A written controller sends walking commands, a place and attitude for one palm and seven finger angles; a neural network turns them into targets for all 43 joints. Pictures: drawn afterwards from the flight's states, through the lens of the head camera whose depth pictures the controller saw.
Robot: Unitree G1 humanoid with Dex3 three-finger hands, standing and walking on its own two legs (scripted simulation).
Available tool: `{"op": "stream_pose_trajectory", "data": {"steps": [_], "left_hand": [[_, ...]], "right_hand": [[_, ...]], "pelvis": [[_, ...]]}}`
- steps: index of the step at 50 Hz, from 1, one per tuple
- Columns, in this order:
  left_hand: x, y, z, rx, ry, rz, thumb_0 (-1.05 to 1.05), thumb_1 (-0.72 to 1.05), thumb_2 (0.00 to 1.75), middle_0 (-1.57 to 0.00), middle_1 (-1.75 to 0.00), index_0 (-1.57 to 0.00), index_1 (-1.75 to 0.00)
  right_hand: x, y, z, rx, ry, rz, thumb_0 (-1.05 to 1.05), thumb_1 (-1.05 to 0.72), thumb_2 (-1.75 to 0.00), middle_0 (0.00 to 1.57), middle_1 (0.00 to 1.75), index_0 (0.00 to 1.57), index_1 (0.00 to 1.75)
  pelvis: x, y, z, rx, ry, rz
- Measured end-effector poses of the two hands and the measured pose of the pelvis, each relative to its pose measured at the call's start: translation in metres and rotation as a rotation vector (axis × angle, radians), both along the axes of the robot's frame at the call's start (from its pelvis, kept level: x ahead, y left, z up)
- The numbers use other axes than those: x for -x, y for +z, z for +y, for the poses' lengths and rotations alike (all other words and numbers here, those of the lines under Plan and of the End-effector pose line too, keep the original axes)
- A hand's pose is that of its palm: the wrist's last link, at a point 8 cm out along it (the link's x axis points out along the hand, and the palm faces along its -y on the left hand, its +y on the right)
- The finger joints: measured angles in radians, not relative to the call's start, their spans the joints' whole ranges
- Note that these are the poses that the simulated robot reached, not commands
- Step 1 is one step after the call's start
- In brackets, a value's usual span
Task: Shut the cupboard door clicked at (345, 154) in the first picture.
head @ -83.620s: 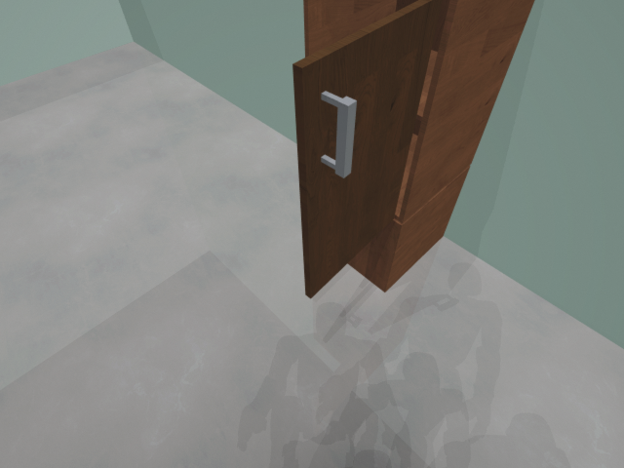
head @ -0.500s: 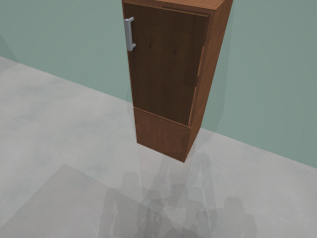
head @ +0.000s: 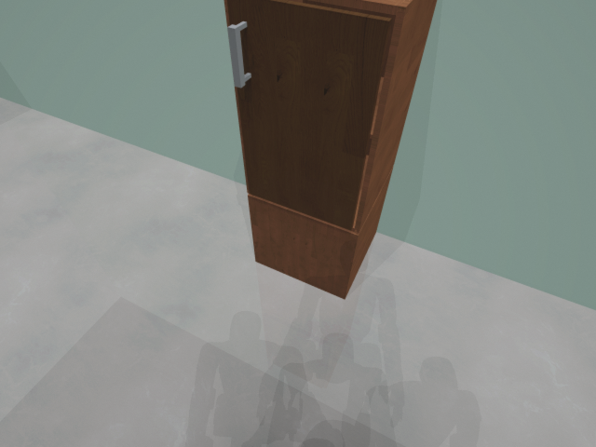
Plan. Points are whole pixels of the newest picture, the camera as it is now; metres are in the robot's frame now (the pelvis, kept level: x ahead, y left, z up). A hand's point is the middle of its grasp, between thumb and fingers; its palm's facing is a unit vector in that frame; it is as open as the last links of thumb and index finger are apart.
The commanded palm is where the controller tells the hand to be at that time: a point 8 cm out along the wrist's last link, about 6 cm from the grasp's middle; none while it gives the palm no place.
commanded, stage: look to check the result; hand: left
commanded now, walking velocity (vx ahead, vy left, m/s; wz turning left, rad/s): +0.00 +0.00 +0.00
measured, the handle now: (241, 54) +0.90 +0.18 +0.13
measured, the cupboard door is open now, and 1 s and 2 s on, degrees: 0 0 0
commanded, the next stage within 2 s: stand and wait in 0.30 s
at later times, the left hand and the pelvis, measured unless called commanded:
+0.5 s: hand out of the picture -0.01 +0.16 -0.18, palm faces +0.04 -0.99 -0.17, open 7.4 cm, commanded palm none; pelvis +0.02 +0.00 +0.00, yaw +0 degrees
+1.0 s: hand out of the picture +0.00 +0.15 -0.18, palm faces +0.04 -0.98 -0.17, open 7.4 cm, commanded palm none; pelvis +0.03 -0.01 +0.00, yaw +0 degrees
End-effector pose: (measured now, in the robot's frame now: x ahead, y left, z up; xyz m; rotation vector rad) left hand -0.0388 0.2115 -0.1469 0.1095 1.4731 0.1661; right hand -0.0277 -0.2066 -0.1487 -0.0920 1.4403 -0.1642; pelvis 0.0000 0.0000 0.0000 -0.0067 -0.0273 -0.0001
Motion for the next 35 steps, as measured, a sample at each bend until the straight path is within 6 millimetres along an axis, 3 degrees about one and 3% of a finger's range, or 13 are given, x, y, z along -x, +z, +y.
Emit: {"op": "stream_pose_trajectory", "data": {"steps": [15, 35], "left_hand": [[-0.019, 0.000, -0.004, 0.006, -0.005, -0.024, 0.01, 0.91, 0.90, -0.20, -0.30, -0.20, -0.29], [-0.032, 0.002, -0.004, -0.001, -0.006, -0.022, 0.01, 0.91, 0.90, -0.20, -0.30, -0.20, -0.29]], "right_hand": [[-0.025, 0.002, -0.007, 0.013, 0.018, -0.031, 0.00, -0.91, -0.89, 0.20, 0.30, 0.20, 0.30], [-0.030, 0.002, -0.010, 0.013, 0.019, -0.008, 0.00, -0.91, -0.89, 0.20, 0.30, 0.20, 0.30]], "pelvis": [[-0.010, 0.001, -0.002, -0.003, 0.000, -0.001], [-0.021, 0.002, -0.005, -0.006, 0.000, -0.002]]}}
